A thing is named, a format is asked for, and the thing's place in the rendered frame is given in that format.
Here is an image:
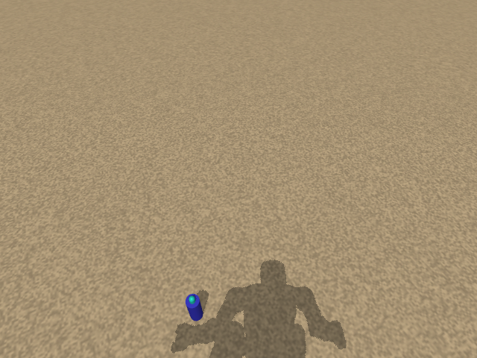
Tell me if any bottle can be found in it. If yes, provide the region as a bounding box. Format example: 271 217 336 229
186 294 203 321

